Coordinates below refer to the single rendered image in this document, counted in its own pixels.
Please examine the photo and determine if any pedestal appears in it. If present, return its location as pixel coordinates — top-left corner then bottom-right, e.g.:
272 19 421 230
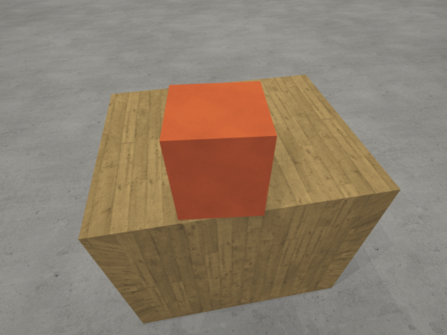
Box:
78 75 400 324

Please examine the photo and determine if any carton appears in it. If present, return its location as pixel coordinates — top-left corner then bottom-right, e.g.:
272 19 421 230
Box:
159 81 277 220

